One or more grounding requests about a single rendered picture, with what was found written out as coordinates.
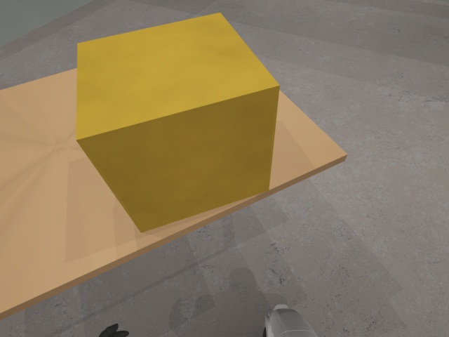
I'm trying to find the robot right thigh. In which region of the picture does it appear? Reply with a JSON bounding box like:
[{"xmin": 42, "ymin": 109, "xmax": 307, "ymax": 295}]
[{"xmin": 265, "ymin": 308, "xmax": 318, "ymax": 337}]

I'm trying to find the robot right shin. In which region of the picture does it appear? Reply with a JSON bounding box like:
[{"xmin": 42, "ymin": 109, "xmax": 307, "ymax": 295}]
[{"xmin": 273, "ymin": 304, "xmax": 288, "ymax": 311}]

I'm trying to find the table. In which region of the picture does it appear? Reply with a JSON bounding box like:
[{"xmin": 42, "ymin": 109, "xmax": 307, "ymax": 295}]
[{"xmin": 0, "ymin": 68, "xmax": 347, "ymax": 320}]

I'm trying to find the carton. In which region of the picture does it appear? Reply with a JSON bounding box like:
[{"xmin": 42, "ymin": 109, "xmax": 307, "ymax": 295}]
[{"xmin": 76, "ymin": 13, "xmax": 280, "ymax": 233}]

